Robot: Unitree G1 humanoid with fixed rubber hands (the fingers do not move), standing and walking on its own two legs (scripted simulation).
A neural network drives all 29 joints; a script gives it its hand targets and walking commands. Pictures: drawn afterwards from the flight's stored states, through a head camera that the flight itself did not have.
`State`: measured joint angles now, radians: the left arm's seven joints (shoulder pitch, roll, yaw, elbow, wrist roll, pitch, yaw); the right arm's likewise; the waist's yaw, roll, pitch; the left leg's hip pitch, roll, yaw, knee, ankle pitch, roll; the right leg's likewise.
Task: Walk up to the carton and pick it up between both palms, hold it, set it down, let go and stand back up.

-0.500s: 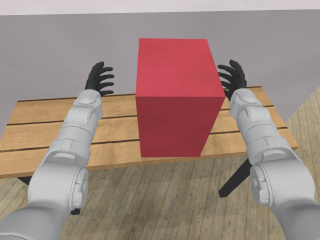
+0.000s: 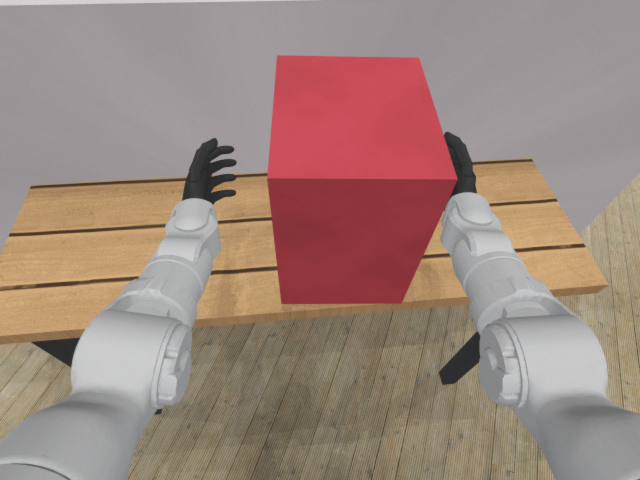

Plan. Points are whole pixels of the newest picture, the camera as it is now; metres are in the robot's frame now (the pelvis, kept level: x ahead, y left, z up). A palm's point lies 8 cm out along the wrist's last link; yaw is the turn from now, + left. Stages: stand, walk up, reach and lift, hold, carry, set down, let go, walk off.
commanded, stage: reach and lift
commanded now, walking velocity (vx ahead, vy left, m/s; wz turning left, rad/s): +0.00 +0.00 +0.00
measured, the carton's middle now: (344, 190) +0.49 -0.02 +0.06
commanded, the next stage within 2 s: none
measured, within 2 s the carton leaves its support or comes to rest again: neither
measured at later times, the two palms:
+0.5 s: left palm (230, 198) +0.45 +0.13 +0.08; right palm (445, 194) +0.45 -0.15 +0.10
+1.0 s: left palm (217, 210) +0.42 +0.15 +0.09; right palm (437, 211) +0.42 -0.13 +0.10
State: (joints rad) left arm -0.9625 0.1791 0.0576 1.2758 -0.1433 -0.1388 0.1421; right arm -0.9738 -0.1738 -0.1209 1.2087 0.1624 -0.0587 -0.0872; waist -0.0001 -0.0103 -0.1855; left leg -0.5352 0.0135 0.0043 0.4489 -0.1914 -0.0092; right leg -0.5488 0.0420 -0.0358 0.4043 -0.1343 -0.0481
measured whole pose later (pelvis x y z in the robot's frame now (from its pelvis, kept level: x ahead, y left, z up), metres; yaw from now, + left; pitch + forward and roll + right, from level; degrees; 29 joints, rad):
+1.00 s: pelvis +0.02 +0.01 +0.01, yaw -1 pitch +3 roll -1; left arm -0.73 -0.15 0.54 0.79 0.43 0.03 0.08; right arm -0.76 0.12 -0.64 0.91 -0.44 -0.16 0.00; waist -0.01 -0.02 0.00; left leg -0.19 0.01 0.04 0.35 -0.21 0.01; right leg -0.20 0.03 -0.04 0.28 -0.14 -0.03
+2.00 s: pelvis +0.02 +0.02 +0.01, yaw +0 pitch +3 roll -1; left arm -0.72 -0.15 0.53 0.78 0.41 0.05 0.08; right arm -0.75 0.12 -0.62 0.91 -0.42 -0.17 0.00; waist -0.02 -0.02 -0.01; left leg -0.19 0.01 0.05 0.32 -0.19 0.02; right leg -0.20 0.02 -0.07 0.27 -0.13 -0.03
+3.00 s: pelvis +0.00 +0.01 +0.01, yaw +2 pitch -3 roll -1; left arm -0.70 -0.07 0.37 0.60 0.30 0.28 0.10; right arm -0.80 0.04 -0.32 0.97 -0.11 -0.11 -0.09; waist -0.05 -0.06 0.01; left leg -0.10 0.01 0.04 0.33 -0.17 0.01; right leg -0.08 0.01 -0.11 0.24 -0.10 -0.03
